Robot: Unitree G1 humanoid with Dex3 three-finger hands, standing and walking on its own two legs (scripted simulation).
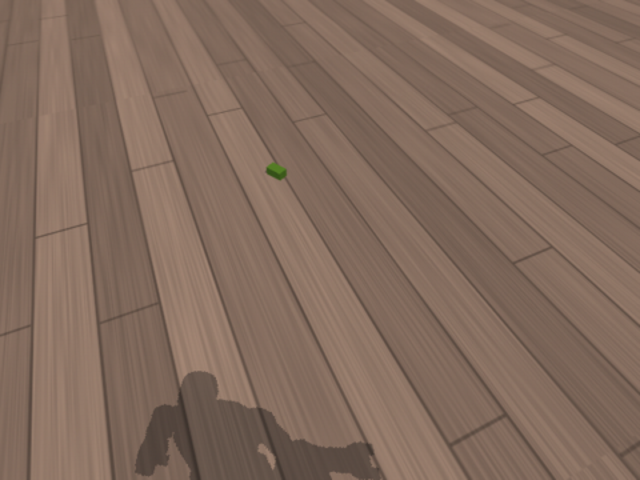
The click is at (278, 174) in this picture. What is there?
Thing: small box
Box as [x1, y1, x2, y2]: [266, 162, 286, 179]
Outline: 266,167 267,173 278,179 281,179 286,175 285,169 273,162
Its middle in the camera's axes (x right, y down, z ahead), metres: -0.20 -0.32 +1.92
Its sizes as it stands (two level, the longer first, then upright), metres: 0.085 0.049 0.041
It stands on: the floor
